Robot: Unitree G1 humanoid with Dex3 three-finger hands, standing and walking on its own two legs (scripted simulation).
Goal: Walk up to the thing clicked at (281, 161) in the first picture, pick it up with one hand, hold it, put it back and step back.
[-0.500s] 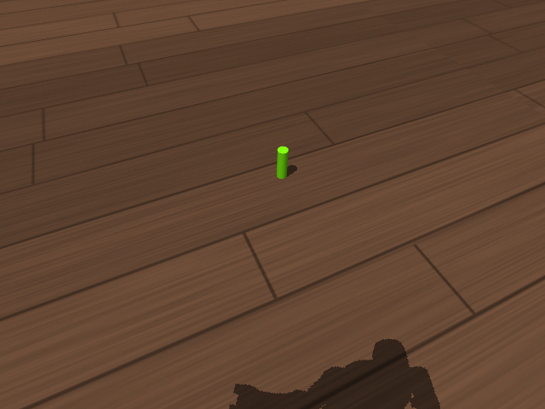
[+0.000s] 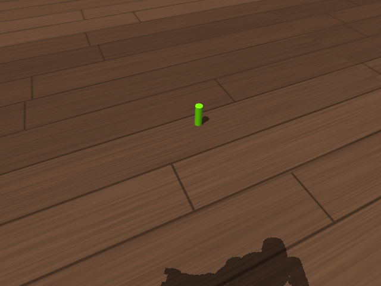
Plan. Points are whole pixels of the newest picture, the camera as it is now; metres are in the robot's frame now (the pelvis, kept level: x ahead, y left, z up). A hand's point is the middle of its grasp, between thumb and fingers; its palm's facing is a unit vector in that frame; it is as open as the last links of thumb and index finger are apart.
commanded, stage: stand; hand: left
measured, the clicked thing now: (198, 115) +1.30 -0.06 -0.70
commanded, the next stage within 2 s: walk up in 0.62 s
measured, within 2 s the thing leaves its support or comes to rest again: neither
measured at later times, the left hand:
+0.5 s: hand out of the picture +0.07 +0.25 -0.16, palm faces -0.02 -0.94 -0.34, open 7.4 cm
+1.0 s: hand (102, 276) +0.17 +0.21 -0.15, palm faces -0.09 -0.90 -0.43, open 7.4 cm
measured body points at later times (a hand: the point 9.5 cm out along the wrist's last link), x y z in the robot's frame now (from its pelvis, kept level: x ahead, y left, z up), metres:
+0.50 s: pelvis +0.00 +0.00 +0.00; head +0.02 +0.00 +0.45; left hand +0.07 +0.30 -0.13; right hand +0.08 -0.30 -0.13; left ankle +0.00 +0.12 -0.75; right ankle +0.00 -0.12 -0.75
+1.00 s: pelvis +0.08 -0.08 -0.03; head +0.08 -0.10 +0.42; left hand +0.18 +0.26 -0.12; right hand +0.10 -0.43 -0.15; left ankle +0.02 +0.08 -0.70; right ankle +0.13 -0.21 -0.75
